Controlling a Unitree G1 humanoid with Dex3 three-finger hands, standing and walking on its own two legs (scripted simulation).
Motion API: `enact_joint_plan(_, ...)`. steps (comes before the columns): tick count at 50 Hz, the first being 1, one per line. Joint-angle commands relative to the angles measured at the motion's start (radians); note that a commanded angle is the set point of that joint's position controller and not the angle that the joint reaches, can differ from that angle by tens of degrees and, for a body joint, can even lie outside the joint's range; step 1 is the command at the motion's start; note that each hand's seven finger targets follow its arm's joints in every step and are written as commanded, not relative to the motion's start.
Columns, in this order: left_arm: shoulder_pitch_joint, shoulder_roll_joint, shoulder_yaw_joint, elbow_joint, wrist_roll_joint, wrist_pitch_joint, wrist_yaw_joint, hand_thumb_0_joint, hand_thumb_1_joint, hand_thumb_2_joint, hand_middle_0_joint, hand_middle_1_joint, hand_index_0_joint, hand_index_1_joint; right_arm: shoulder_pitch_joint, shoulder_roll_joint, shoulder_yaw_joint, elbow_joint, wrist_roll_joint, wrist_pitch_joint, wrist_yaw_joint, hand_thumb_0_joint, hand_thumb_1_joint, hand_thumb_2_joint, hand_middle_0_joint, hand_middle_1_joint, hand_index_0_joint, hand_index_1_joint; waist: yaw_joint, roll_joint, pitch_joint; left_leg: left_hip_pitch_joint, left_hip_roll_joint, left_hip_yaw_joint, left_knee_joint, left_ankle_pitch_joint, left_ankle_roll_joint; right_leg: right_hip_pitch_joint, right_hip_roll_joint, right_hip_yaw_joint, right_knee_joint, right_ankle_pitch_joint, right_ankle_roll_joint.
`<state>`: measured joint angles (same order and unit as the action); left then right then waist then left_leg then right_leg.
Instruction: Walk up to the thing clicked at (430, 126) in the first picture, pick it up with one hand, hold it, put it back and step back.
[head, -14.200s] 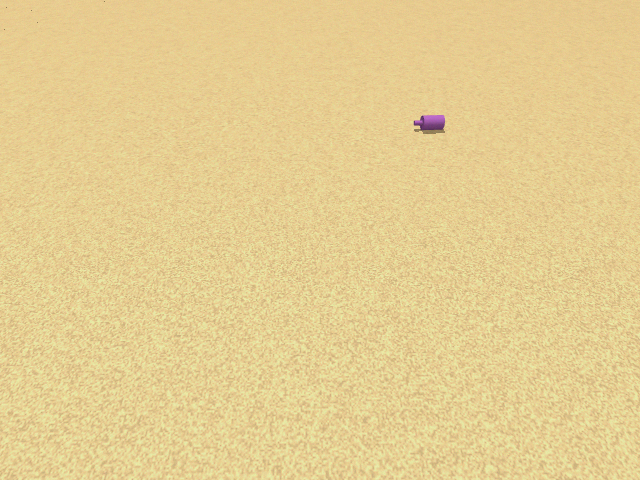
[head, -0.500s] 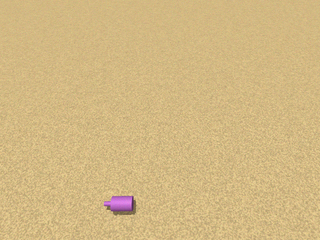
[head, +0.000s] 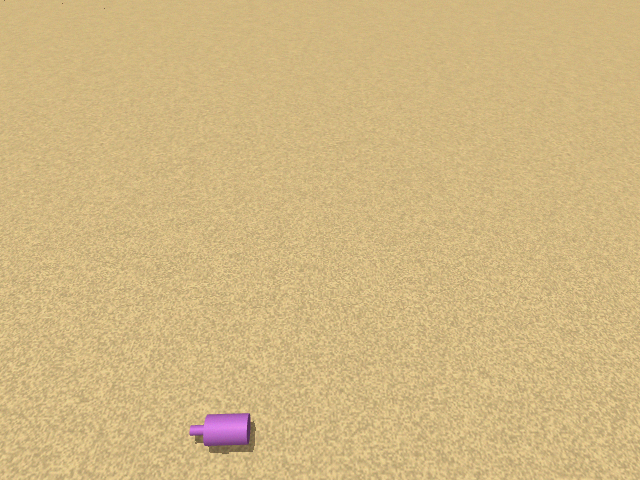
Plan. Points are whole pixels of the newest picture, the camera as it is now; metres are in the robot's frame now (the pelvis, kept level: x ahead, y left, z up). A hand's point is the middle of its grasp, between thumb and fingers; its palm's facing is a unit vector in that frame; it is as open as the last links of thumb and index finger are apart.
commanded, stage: walk up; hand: left
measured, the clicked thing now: (219, 429) +0.42 +0.28 -0.74
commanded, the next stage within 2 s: none
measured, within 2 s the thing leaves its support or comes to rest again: neither
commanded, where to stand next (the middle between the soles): +0.05 +0.00 m, yaw +3 degrees
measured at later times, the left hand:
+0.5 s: hand out of the picture +0.08 +0.25 -0.16, palm faces -0.01 -0.95 -0.31, open 7.4 cm
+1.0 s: hand out of the picture -0.02 +0.25 -0.14, palm faces +0.00 -0.84 -0.54, open 7.4 cm
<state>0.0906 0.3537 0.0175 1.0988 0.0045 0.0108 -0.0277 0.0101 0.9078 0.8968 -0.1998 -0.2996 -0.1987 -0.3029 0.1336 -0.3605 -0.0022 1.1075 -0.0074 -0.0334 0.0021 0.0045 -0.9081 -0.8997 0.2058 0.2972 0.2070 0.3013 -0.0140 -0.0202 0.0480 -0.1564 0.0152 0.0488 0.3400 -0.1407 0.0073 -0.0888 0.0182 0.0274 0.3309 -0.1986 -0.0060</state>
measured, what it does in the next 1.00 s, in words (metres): steps on the spot: right foot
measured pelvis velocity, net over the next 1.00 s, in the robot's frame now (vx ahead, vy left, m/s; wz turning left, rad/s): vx -0.04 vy -0.05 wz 0.01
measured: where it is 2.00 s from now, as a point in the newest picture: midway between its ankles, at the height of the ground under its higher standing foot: outside the picture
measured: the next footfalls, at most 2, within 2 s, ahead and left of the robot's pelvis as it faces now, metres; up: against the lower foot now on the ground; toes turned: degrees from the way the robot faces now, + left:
right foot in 0.78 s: -0.02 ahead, -0.20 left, +0.00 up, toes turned +0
left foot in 1.20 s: +0.04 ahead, +0.16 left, +0.00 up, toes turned +4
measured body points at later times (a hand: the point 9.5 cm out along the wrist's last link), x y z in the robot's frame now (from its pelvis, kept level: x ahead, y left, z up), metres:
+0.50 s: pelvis +0.01 +0.00 +0.00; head +0.02 +0.01 +0.45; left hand +0.09 +0.30 -0.14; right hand +0.11 -0.30 -0.12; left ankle +0.03 +0.11 -0.75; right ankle -0.01 -0.12 -0.75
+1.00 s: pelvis -0.04 -0.05 -0.02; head -0.02 -0.10 +0.43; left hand -0.02 +0.29 -0.10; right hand +0.03 -0.38 -0.16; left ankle -0.01 +0.11 -0.67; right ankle -0.06 -0.20 -0.75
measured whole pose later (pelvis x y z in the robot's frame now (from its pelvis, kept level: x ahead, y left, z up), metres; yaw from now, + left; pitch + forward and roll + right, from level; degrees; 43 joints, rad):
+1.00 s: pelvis -0.04 -0.05 -0.02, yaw +1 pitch -3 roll -1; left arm 0.32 0.37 0.07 0.96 0.04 -0.04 0.06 0.01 0.90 0.90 -0.21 -0.30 -0.21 -0.30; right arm 0.21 -0.46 -0.12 0.88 -0.06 0.13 0.07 0.00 -0.91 -0.90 0.20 0.30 0.20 0.30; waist -0.02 0.13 0.09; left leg -0.53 -0.05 -0.19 1.15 -0.36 -0.01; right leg -0.16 -0.02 0.00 0.55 -0.34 0.03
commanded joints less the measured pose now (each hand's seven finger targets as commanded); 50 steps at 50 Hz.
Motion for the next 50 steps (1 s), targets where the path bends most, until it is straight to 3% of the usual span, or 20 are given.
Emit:
enact_joint_plan(1, -0.048, 0.199, 0.040, -0.047, 0.000, -0.023, 0.016, 0.000, 0.900, 0.900, -0.200, -0.300, -0.200, -0.300, -0.066, -0.210, -0.040, -0.063, -0.001, -0.029, -0.017, 0.000, -0.900, -0.900, 0.200, 0.300, 0.200, 0.300, 0.011, 0.024, -0.075, 0.068, 0.131, -0.135, -0.061, 0.043, 0.022, -0.048, -0.125, 0.113, -0.074, 0.077, -0.032)
enact_joint_plan(15, -0.028, 0.195, 0.035, -0.018, -0.003, -0.027, 0.027, 0.000, 0.900, 0.900, -0.200, -0.300, -0.200, -0.300, -0.091, -0.202, -0.046, -0.046, 0.001, -0.018, -0.016, 0.000, -0.900, -0.900, 0.200, 0.300, 0.200, 0.300, 0.009, 0.011, -0.094, 0.128, 0.135, -0.120, -0.055, 0.162, 0.020, -0.034, -0.135, 0.099, -0.087, 0.189, -0.018)
enact_joint_plan(23, -0.027, 0.192, 0.033, -0.014, 0.000, -0.024, 0.029, 0.000, 0.900, 0.900, -0.200, -0.300, -0.200, -0.300, -0.109, -0.197, -0.048, -0.043, -0.002, -0.014, -0.016, 0.000, -0.900, -0.900, 0.200, 0.300, 0.200, 0.300, 0.009, 0.027, -0.064, 0.104, 0.132, -0.120, -0.074, 0.123, 0.017, -0.043, -0.130, 0.097, -0.096, 0.156, -0.017)
enact_joint_plan(24, -0.034, 0.274, 0.085, -0.066, 0.022, 0.008, 0.019, 0.000, 0.900, 0.900, -0.200, -0.300, -0.200, -0.300, -0.067, -0.282, -0.075, -0.044, 0.006, -0.002, -0.043, 0.000, -0.900, -0.900, 0.200, 0.300, 0.200, 0.300, 0.007, -0.048, 0.038, 0.033, 0.165, -0.143, 0.009, 0.396, 0.043, -0.122, -0.107, 0.065, 0.038, 0.298, -0.019)
enact_joint_plan(25, -0.016, 0.252, 0.086, -0.084, 0.016, 0.023, 0.019, 0.000, 0.900, 0.900, -0.200, -0.300, -0.200, -0.300, -0.036, -0.287, -0.082, -0.052, 0.012, 0.003, -0.054, 0.000, -0.900, -0.900, 0.200, 0.300, 0.200, 0.300, 0.005, -0.008, -0.010, 0.071, 0.198, -0.156, 0.028, 0.530, 0.065, -0.137, -0.089, 0.039, 0.104, 0.264, -0.018)
enact_joint_plan(27, 0.017, 0.218, 0.089, -0.117, 0.019, 0.043, 0.012, 0.000, 0.900, 0.900, -0.200, -0.300, -0.200, -0.300, -0.023, -0.313, -0.102, -0.080, 0.013, 0.005, -0.064, 0.000, -0.900, -0.900, 0.200, 0.300, 0.200, 0.300, 0.004, 0.097, -0.078, 0.135, 0.322, -0.250, 0.004, 0.671, 0.175, -0.194, -0.028, 0.002, 0.323, -0.039, -0.006)
enact_joint_plan(28, 0.015, 0.212, 0.094, -0.141, 0.023, 0.061, 0.006, 0.000, 0.900, 0.900, -0.200, -0.300, -0.200, -0.300, -0.017, -0.321, -0.116, -0.103, 0.005, 0.002, -0.071, 0.000, -0.900, -0.900, 0.200, 0.300, 0.200, 0.300, -0.008, 0.153, -0.110, 0.130, 0.401, -0.309, -0.014, 0.692, 0.241, -0.229, -0.014, 0.035, 0.497, -0.326, -0.009)
enact_joint_plan(30, 0.046, 0.203, 0.099, -0.176, 0.019, 0.091, -0.003, 0.000, 0.900, 0.900, -0.200, -0.300, -0.200, -0.300, -0.037, -0.316, -0.129, -0.156, -0.004, 0.001, -0.082, 0.000, -0.900, -0.900, 0.200, 0.300, 0.200, 0.300, 0.011, 0.146, -0.133, 0.045, 0.423, -0.281, -0.011, 0.570, 0.271, -0.230, -0.033, 0.106, 0.707, -0.369, -0.012)
enact_joint_plan(32, 0.053, 0.203, 0.106, -0.200, 0.018, 0.095, -0.008, 0.000, 0.900, 0.900, -0.200, -0.300, -0.200, -0.300, -0.073, -0.300, -0.123, -0.193, -0.016, 0.004, -0.081, 0.000, -0.900, -0.900, 0.200, 0.300, 0.200, 0.300, 0.028, 0.116, -0.129, -0.015, 0.360, -0.206, 0.042, 0.520, 0.253, -0.238, -0.031, 0.129, 0.784, -0.361, -0.016)
enact_joint_plan(35, 0.100, 0.177, 0.089, -0.187, -0.006, 0.059, -0.005, 0.000, 0.900, 0.900, -0.200, -0.300, -0.200, -0.300, -0.110, -0.252, -0.107, -0.225, -0.040, 0.005, -0.050, 0.000, -0.900, -0.900, 0.200, 0.300, 0.200, 0.300, 0.037, 0.202, -0.166, -0.001, 0.232, -0.124, 0.069, 0.131, 0.169, -0.184, -0.048, 0.059, 0.471, -0.304, -0.025)
enact_joint_plan(37, 0.205, 0.191, 0.082, -0.141, -0.004, -0.003, 0.019, 0.000, 0.900, 0.900, -0.200, -0.300, -0.200, -0.300, -0.149, -0.246, -0.107, -0.255, -0.055, 0.048, -0.008, 0.000, -0.900, -0.900, 0.200, 0.300, 0.200, 0.300, 0.055, 0.254, -0.178, 0.039, 0.138, -0.058, 0.200, -0.063, 0.148, -0.108, -0.032, -0.047, 0.089, -0.144, 0.015)
enact_joint_plan(38, 0.295, 0.227, 0.104, -0.099, 0.000, -0.026, 0.048, 0.000, 0.900, 0.900, -0.200, -0.300, -0.200, -0.300, -0.125, -0.242, -0.108, -0.270, -0.064, 0.081, 0.011, 0.000, -0.900, -0.900, 0.200, 0.300, 0.200, 0.300, 0.079, 0.172, -0.147, -0.046, 0.089, -0.022, 0.354, -0.109, 0.140, -0.007, -0.022, -0.051, -0.049, -0.007, 0.067)
enact_joint_plan(39, 0.346, 0.337, 0.132, -0.088, 0.013, -0.047, 0.079, 0.000, 0.900, 0.900, -0.200, -0.300, -0.200, -0.300, -0.089, -0.173, -0.090, -0.289, -0.072, 0.106, 0.024, 0.000, -0.900, -0.900, 0.200, 0.300, 0.200, 0.300, 0.092, -0.018, -0.061, -0.260, 0.027, -0.022, 0.521, -0.336, 0.104, 0.072, -0.112, 0.144, -0.087, 0.083, 0.095)
enact_joint_plan(40, 0.326, 0.458, 0.161, -0.126, 0.038, -0.059, 0.108, 0.000, 0.900, 0.900, -0.200, -0.300, -0.200, -0.300, -0.048, -0.131, -0.079, -0.324, -0.080, 0.123, 0.033, 0.000, -0.900, -0.900, 0.200, 0.300, 0.200, 0.300, 0.067, -0.181, -0.022, -0.503, -0.070, -0.141, 0.734, -0.492, 0.021, 0.069, -0.342, 0.481, -0.061, 0.269, 0.037)
enact_joint_plan(41, 0.206, 0.459, 0.161, -0.181, 0.040, -0.052, 0.126, 0.000, 0.900, 0.900, -0.200, -0.300, -0.200, -0.300, 0.006, -0.185, -0.102, -0.335, -0.079, 0.141, 0.034, 0.000, -0.900, -0.900, 0.200, 0.300, 0.200, 0.300, 0.010, 0.031, -0.008, -0.477, -0.017, -0.273, 0.742, -0.412, 0.003, -0.060, -0.437, 0.464, -0.050, 0.179, -0.083)
enact_joint_plan(42, 0.132, 0.514, 0.167, -0.209, 0.048, -0.050, 0.134, 0.000, 0.900, 0.900, -0.200, -0.300, -0.200, -0.300, -0.010, -0.242, -0.125, -0.332, -0.074, 0.148, 0.035, 0.000, -0.900, -0.900, 0.200, 0.300, 0.200, 0.300, 0.015, -0.058, 0.017, -0.452, 0.025, -0.281, 0.806, -0.398, 0.010, -0.175, -0.485, 0.518, -0.070, 0.017, -0.200)
enact_joint_plan(43, 0.110, 0.462, 0.168, -0.217, 0.035, -0.059, 0.136, 0.000, 0.900, 0.900, -0.200, -0.300, -0.200, -0.300, -0.048, -0.289, -0.142, -0.330, -0.074, 0.145, 0.043, 0.000, -0.900, -0.900, 0.200, 0.300, 0.200, 0.300, 0.003, 0.012, 0.075, -0.468, 0.034, -0.327, 0.829, -0.357, 0.003, -0.183, -0.424, 0.429, -0.044, -0.027, -0.191)
enact_joint_plan(45, 0.107, 0.387, 0.151, -0.229, 0.035, -0.072, 0.131, 0.000, 0.900, 0.900, -0.200, -0.300, -0.200, -0.300, 0.026, -0.283, -0.154, -0.298, -0.056, 0.140, 0.061, 0.000, -0.900, -0.900, 0.200, 0.300, 0.200, 0.300, -0.034, -0.022, 0.033, -0.437, -0.023, -0.308, 0.846, -0.225, -0.015, -0.096, -0.268, 0.191, 0.016, 0.115, -0.113)
enact_joint_plan(47, 0.173, 0.362, 0.151, -0.229, 0.031, -0.082, 0.129, 0.000, 0.900, 0.900, -0.200, -0.300, -0.200, -0.300, 0.057, -0.250, -0.155, -0.311, -0.059, 0.137, 0.065, 0.000, -0.900, -0.900, 0.200, 0.300, 0.200, 0.300, -0.008, -0.069, 0.007, -0.430, -0.039, -0.299, 0.870, -0.199, -0.028, -0.071, -0.280, 0.160, 0.051, 0.177, -0.138)
enact_joint_plan(50, 0.251, 0.345, 0.150, -0.239, 0.030, -0.098, 0.117, 0.000, 0.900, 0.900, -0.200, -0.300, -0.200, -0.300, 0.022, -0.247, -0.162, -0.335, -0.058, 0.124, 0.072, 0.000, -0.900, -0.900, 0.200, 0.300, 0.200, 0.300, 0.039, -0.107, 0.031, -0.483, -0.027, -0.295, 0.787, -0.193, -0.036, -0.019, -0.308, 0.195, 0.039, 0.055, -0.177)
